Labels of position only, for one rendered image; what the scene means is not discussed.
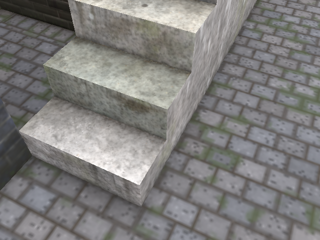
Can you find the stairs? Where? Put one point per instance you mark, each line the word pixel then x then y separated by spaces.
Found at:
pixel 126 87

